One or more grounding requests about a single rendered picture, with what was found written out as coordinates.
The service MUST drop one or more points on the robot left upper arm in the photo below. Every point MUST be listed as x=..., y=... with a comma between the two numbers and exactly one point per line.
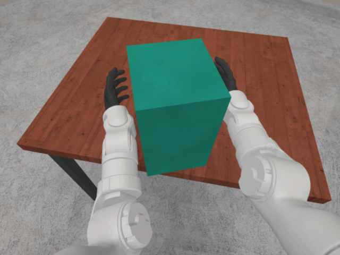
x=120, y=229

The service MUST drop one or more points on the robot right upper arm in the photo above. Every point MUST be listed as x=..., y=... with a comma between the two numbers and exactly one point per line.
x=279, y=189

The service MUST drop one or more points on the robot left forearm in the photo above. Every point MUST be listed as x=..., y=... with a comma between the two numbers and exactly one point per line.
x=119, y=177

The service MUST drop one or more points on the robot left hand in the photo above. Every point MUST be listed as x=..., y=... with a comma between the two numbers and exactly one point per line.
x=110, y=93

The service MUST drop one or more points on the table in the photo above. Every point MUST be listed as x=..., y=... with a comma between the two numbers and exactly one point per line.
x=70, y=124

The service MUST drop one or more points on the robot right forearm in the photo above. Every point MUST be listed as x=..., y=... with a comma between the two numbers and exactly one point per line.
x=246, y=132

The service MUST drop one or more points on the robot right hand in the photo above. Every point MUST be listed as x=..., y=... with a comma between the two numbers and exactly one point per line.
x=226, y=73

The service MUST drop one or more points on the carton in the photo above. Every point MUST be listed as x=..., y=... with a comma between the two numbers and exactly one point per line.
x=180, y=101

